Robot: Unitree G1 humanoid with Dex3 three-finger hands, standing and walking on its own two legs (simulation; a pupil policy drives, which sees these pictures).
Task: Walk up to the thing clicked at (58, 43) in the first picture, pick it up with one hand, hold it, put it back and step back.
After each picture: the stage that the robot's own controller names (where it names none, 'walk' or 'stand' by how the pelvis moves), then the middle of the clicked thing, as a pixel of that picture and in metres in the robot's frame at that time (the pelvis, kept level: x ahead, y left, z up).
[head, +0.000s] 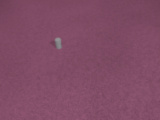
stand; (58, 43) +1.33 +0.31 -0.72
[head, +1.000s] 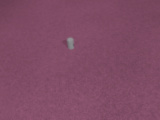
walk; (70, 43) +1.23 +0.24 -0.71
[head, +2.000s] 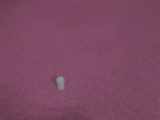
walk; (60, 83) +0.77 +0.21 -0.70
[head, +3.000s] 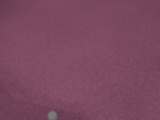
walk; (53, 118) +0.47 +0.22 -0.71
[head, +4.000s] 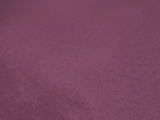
stand; out of the picture +0.32 +0.21 -0.71
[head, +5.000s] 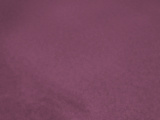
stand; out of the picture +0.30 +0.18 -0.72
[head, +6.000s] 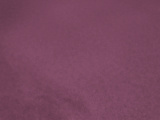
stand; out of the picture +0.31 +0.19 -0.73
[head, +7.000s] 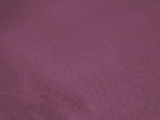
stand; out of the picture +0.30 +0.20 -0.73
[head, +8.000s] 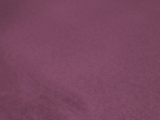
stand; out of the picture +0.29 +0.20 -0.73
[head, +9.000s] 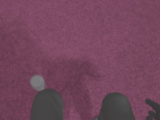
go down; (38, 83) +0.37 +0.22 -0.42
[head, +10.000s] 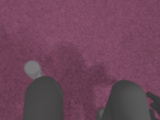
go down; (34, 70) +0.39 +0.23 -0.31
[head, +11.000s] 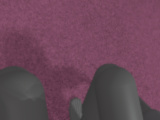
close in; out of the picture +0.36 +0.27 -0.22
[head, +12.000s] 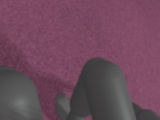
close; out of the picture +0.37 +0.28 -0.22
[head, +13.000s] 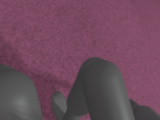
lift; out of the picture +0.36 +0.28 -0.22
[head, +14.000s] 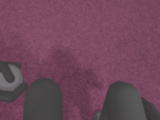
lift; (11, 82) +0.30 +0.25 -0.07
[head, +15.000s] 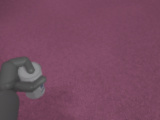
hold; (32, 81) +0.34 +0.18 +0.05
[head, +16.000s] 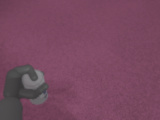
hold; (36, 87) +0.33 +0.18 +0.00
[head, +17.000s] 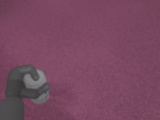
hold; (37, 87) +0.33 +0.17 +0.00
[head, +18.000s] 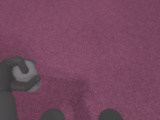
crouch; (28, 77) +0.36 +0.20 -0.06
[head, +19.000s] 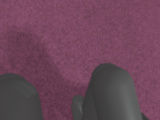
lower; out of the picture +0.39 +0.27 -0.18
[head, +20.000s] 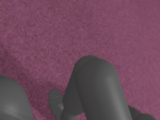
lower; out of the picture +0.40 +0.31 -0.22
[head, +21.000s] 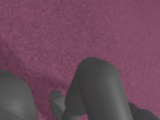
lower; out of the picture +0.39 +0.30 -0.22
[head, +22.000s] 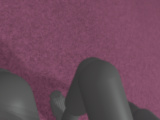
lower; out of the picture +0.39 +0.30 -0.22
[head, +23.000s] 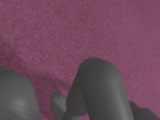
lower; out of the picture +0.38 +0.30 -0.22
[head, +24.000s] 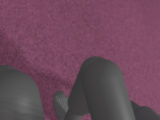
withdraw; out of the picture +0.37 +0.28 -0.22
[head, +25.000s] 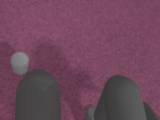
stand; (20, 64) +0.39 +0.24 -0.27
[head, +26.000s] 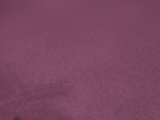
stand; out of the picture +0.33 +0.19 -0.65
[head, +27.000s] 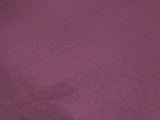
stand; out of the picture +0.34 +0.20 -0.67
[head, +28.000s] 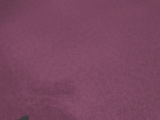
stand; out of the picture +0.34 +0.20 -0.67
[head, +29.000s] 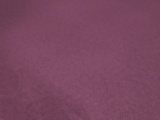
walk; out of the picture +0.35 +0.19 -0.72
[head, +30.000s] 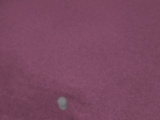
walk; (62, 103) +0.47 +0.17 -0.70
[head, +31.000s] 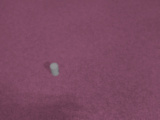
walk; (54, 69) +0.75 +0.24 -0.70
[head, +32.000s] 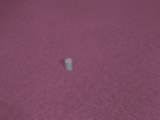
stand; (68, 64) +0.99 +0.19 -0.71
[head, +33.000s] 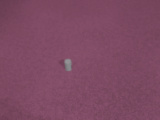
stand; (68, 65) +0.99 +0.18 -0.72
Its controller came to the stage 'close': yes
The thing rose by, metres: 0.71
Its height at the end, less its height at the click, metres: +0.00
